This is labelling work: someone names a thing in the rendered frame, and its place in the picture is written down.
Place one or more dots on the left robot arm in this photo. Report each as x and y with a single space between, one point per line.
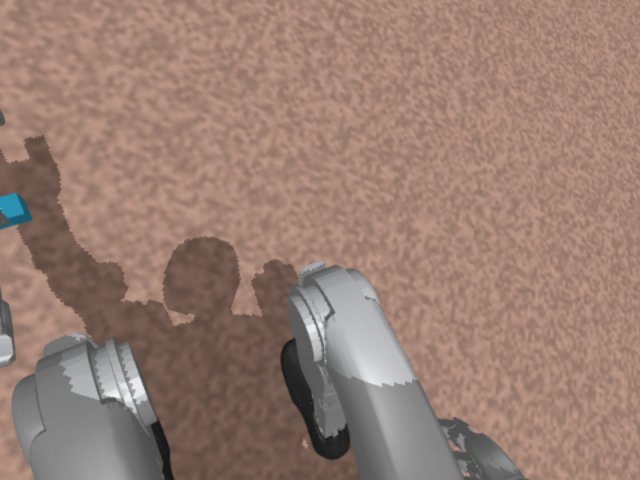
7 345

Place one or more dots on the right robot hand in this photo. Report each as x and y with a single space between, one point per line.
483 459

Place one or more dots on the left robot foot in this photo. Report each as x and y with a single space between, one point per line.
163 448

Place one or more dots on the small box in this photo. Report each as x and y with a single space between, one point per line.
15 209

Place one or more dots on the right robot foot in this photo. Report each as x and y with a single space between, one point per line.
330 448

